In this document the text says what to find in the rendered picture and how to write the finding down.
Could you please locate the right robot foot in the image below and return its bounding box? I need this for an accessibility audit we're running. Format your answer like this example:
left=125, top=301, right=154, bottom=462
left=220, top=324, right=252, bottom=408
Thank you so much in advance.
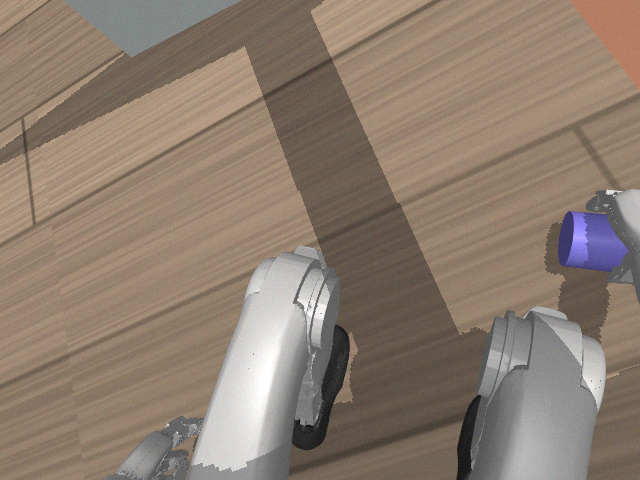
left=456, top=395, right=481, bottom=480

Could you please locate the right robot hand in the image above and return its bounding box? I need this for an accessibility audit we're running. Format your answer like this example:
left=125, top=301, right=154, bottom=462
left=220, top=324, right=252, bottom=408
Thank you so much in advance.
left=586, top=189, right=640, bottom=284

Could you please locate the left robot foot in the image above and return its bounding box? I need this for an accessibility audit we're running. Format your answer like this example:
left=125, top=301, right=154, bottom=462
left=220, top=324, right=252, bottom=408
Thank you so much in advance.
left=292, top=324, right=350, bottom=450

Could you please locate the can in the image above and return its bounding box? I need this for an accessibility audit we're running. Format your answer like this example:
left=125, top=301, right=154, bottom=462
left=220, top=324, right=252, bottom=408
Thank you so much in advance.
left=558, top=211, right=628, bottom=272

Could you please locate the left robot hand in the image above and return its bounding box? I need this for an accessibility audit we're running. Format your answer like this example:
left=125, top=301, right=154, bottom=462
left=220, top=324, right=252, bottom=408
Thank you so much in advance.
left=113, top=416, right=204, bottom=480

